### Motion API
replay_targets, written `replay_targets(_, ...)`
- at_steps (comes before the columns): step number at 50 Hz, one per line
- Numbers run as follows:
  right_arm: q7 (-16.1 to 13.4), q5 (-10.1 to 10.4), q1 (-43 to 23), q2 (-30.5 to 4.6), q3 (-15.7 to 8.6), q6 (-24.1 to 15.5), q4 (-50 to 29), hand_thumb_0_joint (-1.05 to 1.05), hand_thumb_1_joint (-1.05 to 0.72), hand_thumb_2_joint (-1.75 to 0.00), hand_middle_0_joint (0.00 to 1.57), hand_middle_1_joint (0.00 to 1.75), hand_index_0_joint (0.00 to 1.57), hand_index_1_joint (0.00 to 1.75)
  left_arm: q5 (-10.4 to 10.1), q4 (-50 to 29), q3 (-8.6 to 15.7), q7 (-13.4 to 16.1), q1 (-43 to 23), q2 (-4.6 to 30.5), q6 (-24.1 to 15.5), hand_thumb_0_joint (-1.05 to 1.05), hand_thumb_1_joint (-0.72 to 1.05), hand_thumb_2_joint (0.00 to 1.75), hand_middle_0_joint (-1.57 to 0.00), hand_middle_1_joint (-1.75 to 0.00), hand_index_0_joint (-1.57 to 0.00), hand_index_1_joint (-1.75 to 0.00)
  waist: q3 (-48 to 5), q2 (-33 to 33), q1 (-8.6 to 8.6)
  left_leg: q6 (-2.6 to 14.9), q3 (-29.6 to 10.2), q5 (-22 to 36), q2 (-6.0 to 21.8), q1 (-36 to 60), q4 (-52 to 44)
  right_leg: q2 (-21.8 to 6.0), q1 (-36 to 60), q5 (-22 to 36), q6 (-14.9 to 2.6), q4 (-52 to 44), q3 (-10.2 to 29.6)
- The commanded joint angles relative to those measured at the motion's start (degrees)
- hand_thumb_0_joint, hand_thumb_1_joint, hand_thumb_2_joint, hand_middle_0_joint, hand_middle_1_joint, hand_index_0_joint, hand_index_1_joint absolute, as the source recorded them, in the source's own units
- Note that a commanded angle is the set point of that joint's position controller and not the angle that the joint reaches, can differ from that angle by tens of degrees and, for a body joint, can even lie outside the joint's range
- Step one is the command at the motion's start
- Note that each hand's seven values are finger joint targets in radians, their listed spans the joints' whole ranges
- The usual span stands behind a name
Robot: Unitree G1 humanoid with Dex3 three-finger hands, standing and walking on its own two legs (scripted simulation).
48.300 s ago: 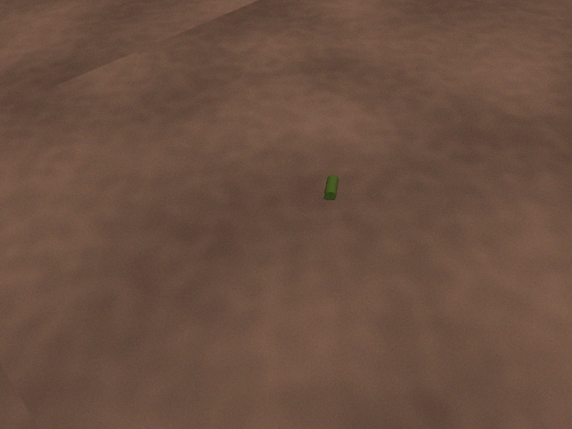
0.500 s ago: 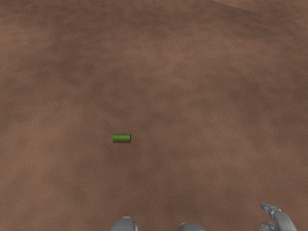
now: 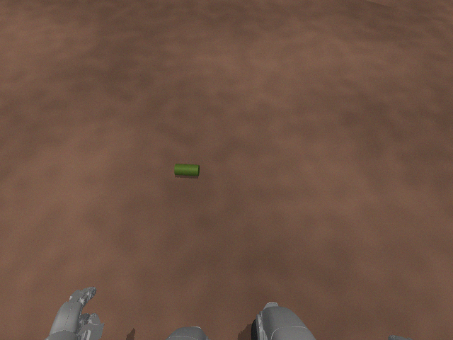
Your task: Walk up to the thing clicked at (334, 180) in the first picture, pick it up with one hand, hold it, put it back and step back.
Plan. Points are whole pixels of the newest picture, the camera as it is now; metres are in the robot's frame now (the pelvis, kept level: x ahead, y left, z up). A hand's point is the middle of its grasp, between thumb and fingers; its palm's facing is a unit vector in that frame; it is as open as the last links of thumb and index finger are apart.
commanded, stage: step back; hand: left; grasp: from above
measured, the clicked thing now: (187, 169) +0.89 +0.23 -0.72
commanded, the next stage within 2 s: stand in 1.54 s
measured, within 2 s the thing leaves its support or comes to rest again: neither
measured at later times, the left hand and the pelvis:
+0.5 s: hand out of the picture -0.11 +0.24 -0.11, palm faces -0.04 -0.88 -0.48, open 7.4 cm; pelvis -0.17 -0.04 +0.01, yaw -2 degrees
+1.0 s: hand out of the picture -0.18 +0.23 -0.13, palm faces +0.07 -0.92 -0.39, open 7.4 cm; pelvis -0.21 -0.04 +0.01, yaw +2 degrees
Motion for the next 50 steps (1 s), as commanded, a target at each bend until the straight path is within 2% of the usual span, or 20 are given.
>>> replay_targets(1, -1.48, -0.97, -3.19, -19.49, -5.33, -1.92, -6.49, 0.00, -0.90, -0.90, 0.20, 0.30, 0.20, 0.30, 0.02, -2.99, 4.25, 0.56, 0.99, 12.17, -0.68, 0.00, 0.90, 0.90, -0.20, -0.30, -0.20, -0.30, -11.90, 11.82, -0.90, 16.82, -24.63, 25.28, 26.08, -7.03, -17.10, 4.50, 3.17, -13.32, 0.33, 25.99, 8.31)
replay_targets(3, -1.54, -1.31, -6.76, -15.22, -3.97, -1.76, -7.47, 0.00, -0.90, -0.90, 0.20, 0.30, 0.20, 0.30, -0.86, -1.02, 4.17, 0.04, 4.46, 10.91, -0.60, 0.00, 0.90, 0.90, -0.20, -0.30, -0.20, -0.30, -10.29, 9.14, 2.19, 11.68, -13.27, 25.67, 18.09, -5.81, -15.23, 6.21, 0.99, -7.50, 0.03, 28.28, 8.29)
replay_targets(9, -1.11, -0.72, -2.38, -15.01, -4.19, -0.55, -7.05, 0.00, -0.90, -0.90, 0.20, 0.30, 0.20, 0.30, -0.25, 0.07, 2.96, -0.13, 6.12, 9.32, -2.53, 0.00, 0.90, 0.90, -0.20, -0.30, -0.20, -0.30, -14.28, 14.40, -0.87, 12.99, -11.25, 28.31, 17.79, 9.59, -8.45, 1.18, 1.72, -8.35, 3.22, 0.90, 1.50)
replay_targets(13, -0.26, 0.51, -4.91, -16.21, -4.05, 1.51, -7.14, 0.00, -0.90, -0.90, 0.20, 0.30, 0.20, 0.30, 0.14, 5.01, 2.94, 0.24, 12.04, 9.29, -3.65, 0.00, 0.90, 0.90, -0.20, -0.30, -0.20, -0.30, -18.96, 14.88, 1.14, 7.23, -6.98, 22.46, 13.50, 3.98, -1.18, 2.37, 15.84, 9.73, 1.49, -24.85, -4.84)
replay_targets(15, -0.05, 1.17, -5.07, -11.41, -2.65, 1.51, -8.78, 0.00, -0.90, -0.90, 0.20, 0.30, 0.20, 0.30, 1.60, 4.98, 4.93, 0.27, 12.66, 16.65, -3.96, 0.00, 0.90, 0.90, -0.20, -0.30, -0.20, -0.30, -16.10, -3.19, 1.54, 1.15, -5.18, -1.94, 3.03, -16.87, 10.01, -10.85, 20.25, 9.96, -3.42, -24.30, 17.43)
replay_targets(16, -1.00, 0.73, -7.23, -11.81, -3.44, 1.84, -10.20, 0.00, -0.90, -0.90, 0.20, 0.30, 0.20, 0.30, 1.86, 2.33, 6.32, 0.43, 7.79, 23.71, -3.57, 0.00, 0.90, 0.90, -0.20, -0.30, -0.20, -0.30, -12.63, -12.01, 4.35, -1.80, -8.44, -15.78, -1.42, -16.38, 23.39, -25.00, 5.55, 9.24, -15.15, -29.87, 31.74)
replay_targets(17, -1.32, 0.89, -7.42, -14.86, -5.20, 2.28, -9.84, 0.00, -0.90, -0.90, 0.20, 0.30, 0.20, 0.30, 1.06, 0.65, 6.29, 0.99, 3.83, 23.45, -3.90, 0.00, 0.90, 0.90, -0.20, -0.30, -0.20, -0.30, -7.20, -10.36, 3.09, -2.29, -13.91, -15.47, 2.63, -13.07, 32.69, -28.38, -6.22, 4.99, -17.71, -33.34, 35.97)
replay_targets(21, -0.63, 1.10, -0.83, -12.46, -3.64, 1.56, -4.78, 0.00, -0.90, -0.90, 0.20, 0.30, 0.20, 0.30, 1.26, 1.39, 4.14, 1.11, -0.05, 13.75, -4.53, 0.00, 0.90, 0.90, -0.20, -0.30, -0.20, -0.30, -9.39, -1.19, -1.79, -2.24, -10.31, -6.31, -2.74, -13.66, 34.35, -11.15, 5.88, 22.85, -8.22, -20.05, 7.06)
replay_targets(26, -0.05, 0.10, -3.24, -12.28, -3.34, 0.13, -4.88, 0.00, -0.90, -0.90, 0.20, 0.30, 0.20, 0.30, 2.12, 3.48, 4.85, 0.57, 8.78, 14.37, -4.97, 0.00, 0.90, 0.90, -0.20, -0.30, -0.20, -0.30, -12.82, -6.76, 4.60, -3.48, -5.96, -9.69, 1.68, -17.75, 14.11, -11.78, 22.87, -4.26, -8.65, -22.80, 12.10)
replay_targets(31, 0.90, -0.83, 5.27, -12.78, -4.67, -1.49, 0.82, 0.00, -0.90, -0.90, 0.20, 0.30, 0.20, 0.30, 1.21, 3.25, 4.08, -0.27, 4.78, 15.28, -3.88, 0.00, 0.90, 0.90, -0.20, -0.30, -0.20, -0.30, -13.21, -6.01, -0.63, 0.33, -1.20, -3.08, 3.00, 8.11, -18.02, -12.15, 6.96, -8.68, -5.72, -17.98, 8.48)
replay_targets(32, 0.83, -1.48, 6.01, -14.49, -5.62, -1.87, 1.79, 0.00, -0.90, -0.90, 0.20, 0.30, 0.20, 0.30, 1.14, 3.45, 2.82, -0.34, 7.39, 11.42, -3.74, 0.00, 0.90, 0.90, -0.20, -0.30, -0.20, -0.30, -13.40, 3.85, -0.32, 1.69, -9.63, -6.18, 6.01, 15.27, -19.64, -7.94, -2.24, -9.45, -3.31, -8.92, 4.03)
replay_targets(33, 0.66, -2.15, 5.15, -17.76, -6.13, -2.11, 0.93, 0.00, -0.90, -0.90, 0.20, 0.30, 0.20, 0.30, 0.11, 3.14, 1.79, -0.49, 7.56, 7.54, -4.04, 0.00, 0.90, 0.90, -0.20, -0.30, -0.20, -0.30, -12.05, 16.67, -0.31, 5.65, -29.32, -18.45, 17.91, 16.25, -24.28, -0.47, -12.96, -10.74, 0.43, 3.51, -3.24)
replay_targets(34, 0.81, -1.62, 1.05, -21.91, -6.09, -2.20, -1.01, 0.00, -0.90, -0.90, 0.20, 0.30, 0.20, 0.30, 0.41, 3.94, 3.07, -0.06, 2.95, 12.27, -4.35, 0.00, 0.90, 0.90, -0.20, -0.30, -0.20, -0.30, -7.21, 13.17, -2.21, 12.17, -35.82, -32.60, 24.31, 0.98, -26.99, -1.92, -10.19, -10.14, 1.09, 6.01, -1.11)
replay_targets(37, 0.94, -1.67, -5.76, -14.83, -3.76, -3.13, -1.29, 0.00, -0.90, -0.90, 0.20, 0.30, 0.20, 0.30, -0.43, 5.99, 3.10, -1.69, 3.27, 12.34, -5.44, 0.00, 0.90, 0.90, -0.20, -0.30, -0.20, -0.30, -2.67, 9.80, 0.75, 8.50, -17.69, -16.77, 15.46, -6.79, -23.32, -2.65, 1.05, -3.55, 0.48, 0.67, -0.48)
replay_targets(43, 1.38, -0.47, -4.25, -13.95, -3.76, -2.02, -0.59, 0.00, -0.90, -0.90, 0.20, 0.30, 0.20, 0.30, 0.34, 10.63, 3.14, -1.44, 10.28, 9.94, -6.76, 0.00, 0.90, 0.90, -0.20, -0.30, -0.20, -0.30, -8.20, 12.24, 2.77, 5.35, -9.81, -13.21, 12.38, -8.23, -12.11, 1.39, 19.23, 4.15, 0.31, -18.96, -6.11)
replay_targets(44, 1.16, -0.17, -2.93, -11.51, -3.05, -1.69, -0.63, 0.00, -0.90, -0.90, 0.20, 0.30, 0.20, 0.30, 0.82, 11.64, 3.49, -0.93, 12.91, 11.24, -7.19, 0.00, 0.90, 0.90, -0.20, -0.30, -0.20, -0.30, -9.49, 7.30, 3.59, 3.90, -7.29, -12.46, 9.82, -11.22, -4.53, 0.52, 24.36, 3.91, 0.25, -22.09, -2.16)
replay_targets(45, 1.03, 0.19, -1.14, -8.01, -1.95, -1.72, -1.40, 0.00, -0.90, -0.90, 0.20, 0.30, 0.20, 0.30, 1.65, 11.80, 4.47, -0.39, 14.73, 14.56, -7.76, 0.00, 0.90, 0.90, -0.20, -0.30, -0.20, -0.30, -10.22, -3.11, 3.72, 1.35, -3.52, -11.39, 4.25, -17.77, 8.58, -8.75, 27.88, -3.73, -2.18, -28.68, 14.67)
replay_targets(46, 0.57, 0.04, -1.76, -9.22, -2.27, -1.60, -1.63, 0.00, -0.90, -0.90, 0.20, 0.30, 0.20, 0.30, 1.45, 10.91, 5.09, -0.35, 13.29, 18.62, -7.94, 0.00, 0.90, 0.90, -0.20, -0.30, -0.20, -0.30, -9.29, -5.29, 3.74, 0.17, -4.44, -15.05, 1.26, -20.52, 14.81, -19.80, 21.24, -16.68, -7.85, -35.08, 31.14)
replay_targets(47, 0.13, -0.22, -0.17, -13.22, -3.64, -1.60, -0.11, 0.00, -0.90, -0.90, 0.20, 0.30, 0.20, 0.30, 1.35, 9.32, 5.22, -0.49, 8.85, 19.75, -7.80, 0.00, 0.90, 0.90, -0.20, -0.30, -0.20, -0.30, -6.11, -1.69, 2.27, -0.14, -8.38, -15.49, 3.89, -16.25, 17.14, -23.51, 12.84, -21.28, -12.21, -35.37, 34.72)
replay_targets(50, 0.82, 0.25, 0.49, -12.60, -3.71, -2.34, 1.23, 0.00, -0.90, -0.90, 0.20, 0.30, 0.20, 0.30, 0.97, 8.32, 3.92, -0.47, 5.92, 14.72, -8.50, 0.00, 0.90, 0.90, -0.20, -0.30, -0.20, -0.30, -5.53, 1.92, 0.84, -0.07, -9.06, -8.47, 5.87, -13.28, 16.21, -17.56, 11.23, -6.19, -9.82, -31.76, 19.84)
